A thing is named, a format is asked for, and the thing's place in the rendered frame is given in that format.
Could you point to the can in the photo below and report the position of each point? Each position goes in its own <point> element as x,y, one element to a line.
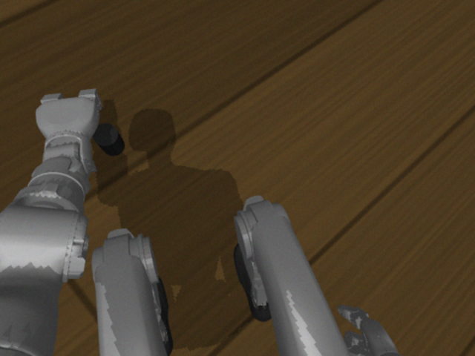
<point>108,139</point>

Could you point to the left robot foot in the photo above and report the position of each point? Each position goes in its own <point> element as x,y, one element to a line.
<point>168,343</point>

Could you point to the right robot foot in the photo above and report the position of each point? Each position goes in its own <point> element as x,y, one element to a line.
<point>261,313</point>

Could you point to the right robot hand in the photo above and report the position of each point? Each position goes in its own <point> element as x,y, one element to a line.
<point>373,340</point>

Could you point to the left robot arm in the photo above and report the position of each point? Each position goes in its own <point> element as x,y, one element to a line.
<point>43,243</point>

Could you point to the left robot hand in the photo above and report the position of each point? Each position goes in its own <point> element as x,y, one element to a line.
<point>78,114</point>

